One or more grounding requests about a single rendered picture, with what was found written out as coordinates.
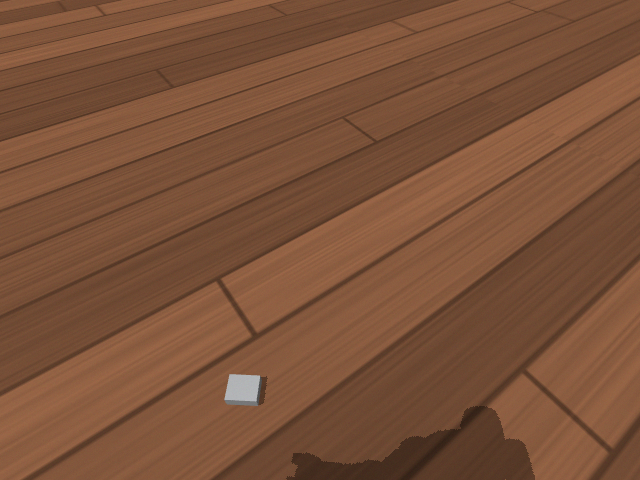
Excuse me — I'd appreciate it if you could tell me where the small box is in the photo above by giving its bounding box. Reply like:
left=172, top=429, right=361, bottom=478
left=224, top=374, right=262, bottom=406

